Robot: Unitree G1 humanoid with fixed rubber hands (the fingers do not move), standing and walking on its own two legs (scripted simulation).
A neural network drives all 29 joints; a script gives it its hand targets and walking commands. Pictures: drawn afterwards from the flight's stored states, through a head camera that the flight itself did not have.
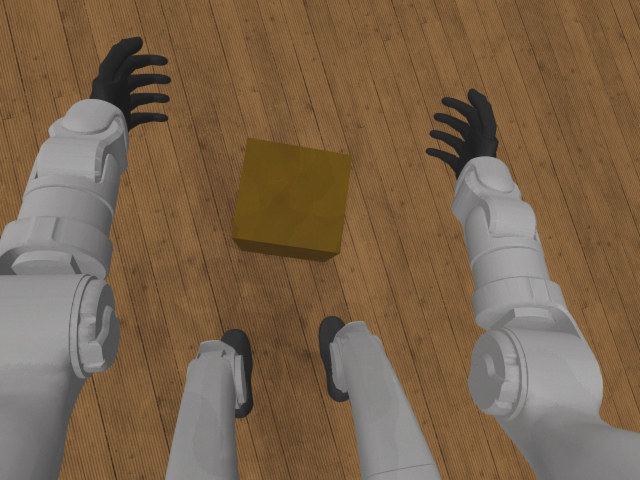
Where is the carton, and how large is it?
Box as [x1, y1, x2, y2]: [231, 137, 351, 261]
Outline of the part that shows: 247,137 231,235 233,240 242,250 318,261 325,261 339,253 351,155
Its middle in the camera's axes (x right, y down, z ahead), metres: -0.07 -0.08 +0.88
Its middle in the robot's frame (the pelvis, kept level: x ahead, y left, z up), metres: +0.51 -0.05 -0.52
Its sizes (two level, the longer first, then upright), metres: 0.210 0.200 0.250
